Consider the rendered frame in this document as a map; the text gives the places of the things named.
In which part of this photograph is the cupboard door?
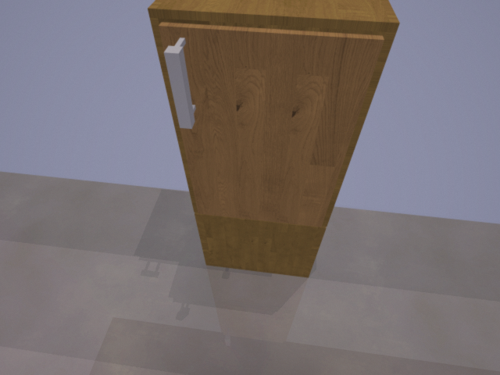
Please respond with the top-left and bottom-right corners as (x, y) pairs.
(159, 22), (384, 227)

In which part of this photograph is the handle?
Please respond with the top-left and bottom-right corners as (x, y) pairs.
(164, 37), (196, 129)

